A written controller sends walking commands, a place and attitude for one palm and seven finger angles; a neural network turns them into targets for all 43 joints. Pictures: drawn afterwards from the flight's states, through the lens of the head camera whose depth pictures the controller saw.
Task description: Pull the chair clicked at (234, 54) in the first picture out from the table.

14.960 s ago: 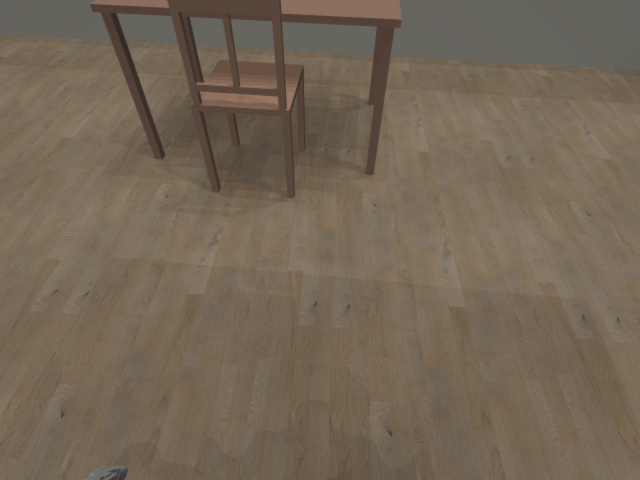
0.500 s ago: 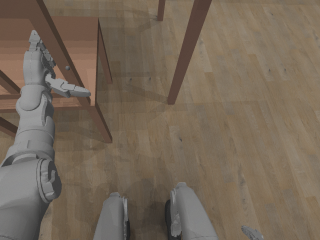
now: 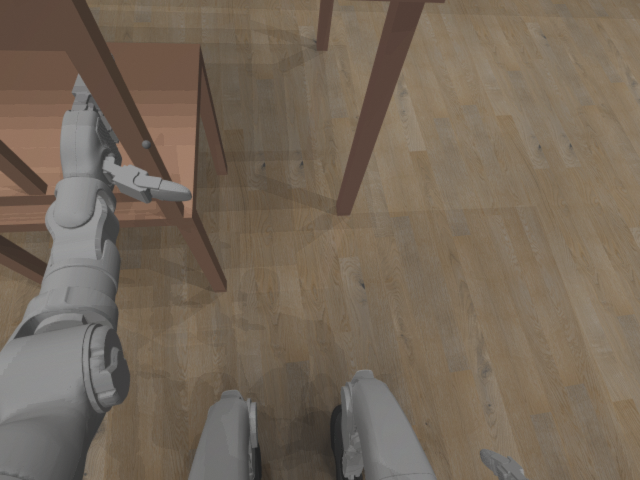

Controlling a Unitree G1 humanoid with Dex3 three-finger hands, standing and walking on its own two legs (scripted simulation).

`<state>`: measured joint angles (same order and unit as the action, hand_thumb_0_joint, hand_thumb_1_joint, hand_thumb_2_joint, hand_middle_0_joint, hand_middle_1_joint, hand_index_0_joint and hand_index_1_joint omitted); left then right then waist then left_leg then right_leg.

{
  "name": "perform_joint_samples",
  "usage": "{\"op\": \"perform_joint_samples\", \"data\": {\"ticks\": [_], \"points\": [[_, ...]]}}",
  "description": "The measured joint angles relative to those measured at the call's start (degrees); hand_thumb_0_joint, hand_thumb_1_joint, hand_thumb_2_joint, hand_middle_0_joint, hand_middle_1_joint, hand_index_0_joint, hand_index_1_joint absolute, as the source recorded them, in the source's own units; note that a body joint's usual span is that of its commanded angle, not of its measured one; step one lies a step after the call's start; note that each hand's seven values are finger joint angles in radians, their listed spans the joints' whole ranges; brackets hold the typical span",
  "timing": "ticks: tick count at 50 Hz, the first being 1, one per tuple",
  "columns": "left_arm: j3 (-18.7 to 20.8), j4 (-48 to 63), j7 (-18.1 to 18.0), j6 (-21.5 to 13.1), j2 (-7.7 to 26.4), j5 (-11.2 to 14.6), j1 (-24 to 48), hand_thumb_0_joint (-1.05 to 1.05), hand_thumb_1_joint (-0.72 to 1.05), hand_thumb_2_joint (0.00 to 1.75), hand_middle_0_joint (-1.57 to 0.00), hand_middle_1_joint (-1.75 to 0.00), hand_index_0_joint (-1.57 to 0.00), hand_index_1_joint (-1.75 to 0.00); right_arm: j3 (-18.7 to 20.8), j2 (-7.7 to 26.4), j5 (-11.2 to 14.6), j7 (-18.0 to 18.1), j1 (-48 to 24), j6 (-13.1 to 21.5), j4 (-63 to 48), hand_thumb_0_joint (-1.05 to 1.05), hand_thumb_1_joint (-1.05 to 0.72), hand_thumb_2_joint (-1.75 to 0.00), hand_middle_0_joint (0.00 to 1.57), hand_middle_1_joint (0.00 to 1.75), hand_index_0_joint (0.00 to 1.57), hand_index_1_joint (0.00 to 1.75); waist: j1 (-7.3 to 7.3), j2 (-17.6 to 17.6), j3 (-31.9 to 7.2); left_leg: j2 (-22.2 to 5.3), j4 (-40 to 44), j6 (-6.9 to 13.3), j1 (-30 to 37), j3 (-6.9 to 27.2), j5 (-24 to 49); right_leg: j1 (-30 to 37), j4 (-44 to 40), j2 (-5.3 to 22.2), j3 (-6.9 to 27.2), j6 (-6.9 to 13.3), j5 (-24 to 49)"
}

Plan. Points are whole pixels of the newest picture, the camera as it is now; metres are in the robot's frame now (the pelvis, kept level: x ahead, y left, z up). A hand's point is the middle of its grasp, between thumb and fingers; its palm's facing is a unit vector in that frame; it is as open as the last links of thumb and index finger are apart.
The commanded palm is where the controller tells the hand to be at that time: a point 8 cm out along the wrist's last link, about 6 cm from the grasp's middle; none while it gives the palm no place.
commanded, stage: hook a spindle and tug to test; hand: left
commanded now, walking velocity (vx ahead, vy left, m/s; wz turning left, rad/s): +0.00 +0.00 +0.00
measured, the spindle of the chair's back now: out of the picture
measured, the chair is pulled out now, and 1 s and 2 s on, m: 0.00 0.01 0.08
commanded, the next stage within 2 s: step backward, pulling the chair out in 1.34 s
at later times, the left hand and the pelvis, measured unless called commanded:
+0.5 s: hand (141, 146) +0.50 +0.18 +0.05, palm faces +0.05 -1.00 -0.03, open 9.8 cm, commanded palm +0.48 +0.22 +0.04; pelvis +0.00 +0.00 +0.00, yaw +1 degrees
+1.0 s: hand (144, 151) +0.49 +0.18 +0.05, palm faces +0.05 -1.00 -0.02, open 5.9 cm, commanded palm +0.45 +0.21 +0.04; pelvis +0.01 +0.00 +0.01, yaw +0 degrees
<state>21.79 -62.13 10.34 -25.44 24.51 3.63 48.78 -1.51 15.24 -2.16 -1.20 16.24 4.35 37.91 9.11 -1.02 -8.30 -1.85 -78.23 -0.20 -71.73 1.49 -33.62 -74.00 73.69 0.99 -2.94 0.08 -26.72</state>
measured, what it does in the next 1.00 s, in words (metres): stands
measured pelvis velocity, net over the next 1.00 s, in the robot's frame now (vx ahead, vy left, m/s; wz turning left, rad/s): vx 0.01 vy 0.00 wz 0.00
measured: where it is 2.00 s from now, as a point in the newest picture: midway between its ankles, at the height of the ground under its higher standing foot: outside the picture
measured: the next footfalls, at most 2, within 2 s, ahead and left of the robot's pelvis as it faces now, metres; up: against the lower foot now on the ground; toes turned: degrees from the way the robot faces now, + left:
none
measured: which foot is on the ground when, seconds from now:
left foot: down 0.00-1.00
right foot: down 0.00-1.00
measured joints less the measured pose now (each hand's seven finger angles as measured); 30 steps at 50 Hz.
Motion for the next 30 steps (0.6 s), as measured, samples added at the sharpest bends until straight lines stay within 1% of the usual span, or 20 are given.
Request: {"op": "perform_joint_samples", "data": {"ticks": [7, 11, 14, 18, 23, 27, 30], "points": [[-1.1, 1.8, -0.2, -0.7, -1.3, 0.6, -2.0, -0.01, -0.50, 0.30, -0.18, -0.47, -0.19, -0.46, 0.3, -0.1, 0.2, -0.1, 0.2, 0.0, 0.3, 0.01, -0.91, -0.90, 0.20, 0.30, 0.20, 0.30, -0.81, -0.1, 0.0, 0.1, 0.5, -0.1, 0.8, 0.0, 0.2, 0.8, -0.2, 0.1, 0.0, 0.1, 0.0], [-1.2, 0.4, -0.9, -0.7, -1.2, 0.6, -1.0, -0.01, -0.49, 0.30, -0.25, -0.67, -0.24, -0.67, 0.2, 0.0, 0.2, 0.1, -0.1, 0.1, 0.6, 0.01, -0.91, -0.90, 0.20, 0.30, 0.20, 0.30, -0.81, 0.0, 0.0, 0.3, 0.5, -0.2, 0.8, 0.3, 0.3, 0.8, -0.2, 0.2, -0.2, 0.2, 0.0], [-1.4, -0.3, -1.3, -0.8, -0.9, 0.5, -0.3, -0.01, -0.43, 0.33, -0.30, -0.83, -0.29, -0.82, 0.2, 0.0, 0.1, 0.1, -0.2, 0.3, 0.7, 0.01, -0.91, -0.90, 0.20, 0.30, 0.20, 0.30, -0.73, 0.0, 0.1, 0.4, 0.3, -0.3, 0.4, 0.4, 0.5, 0.6, 0.0, 0.3, -0.4, 0.3, 0.1], [-1.4, -0.6, -1.1, -0.7, -0.3, 0.6, 0.3, -0.01, -0.29, 0.39, -0.37, -1.04, -0.35, -1.04, 0.3, 0.2, 0.0, 0.1, -0.3, 0.4, 0.8, 0.01, -0.91, -0.90, 0.20, 0.30, 0.20, 0.30, -0.64, 0.0, 0.1, 0.4, 0.0, -0.3, -0.1, 0.6, 0.5, 0.1, 0.2, 0.4, -0.5, 0.3, 0.1], [-1.4, -0.9, -0.6, -0.7, 0.1, 1.0, 0.6, -0.01, -0.06, 0.49, -0.43, -1.27, -0.40, -1.26, 0.3, 0.3, 0.1, 0.1, -0.2, 0.4, 1.0, 0.01, -0.91, -0.90, 0.20, 0.30, 0.20, 0.30, -0.58, 0.1, 0.2, 0.3, -0.1, -0.3, -0.2, 0.5, 0.5, 0.0, 0.2, 0.3, -0.4, 0.3, 0.1], [-1.3, -0.7, -0.6, -0.4, 0.0, 1.4, 0.8, -0.01, 0.15, 0.58, -0.44, -1.33, -0.44, -1.36, 0.4, 0.3, 0.1, 0.1, 0.1, 0.3, 1.0, 0.01, -0.91, -0.90, 0.20, 0.30, 0.20, 0.30, -0.50, 0.1, 0.2, 0.4, -0.1, -0.2, -0.4, 0.6, 0.5, -0.1, 0.1, 0.3, -0.5, 0.2, 0.1], [-1.3, -0.3, -0.7, -0.5, -0.2, 1.2, 0.6, 0.00, 0.31, 0.65, -0.44, -1.36, -0.44, -1.39, 0.4, 0.3, 0.1, 0.0, 0.4, 0.2, 1.0, 0.01, -0.91, -0.90, 0.20, 0.30, 0.20, 0.30, -0.43, 0.1, 0.1, 0.4, 0.0, -0.2, -0.3, 0.6, 0.4, 0.0, -0.1, 0.3, -0.5, 0.1, 0.1]]}}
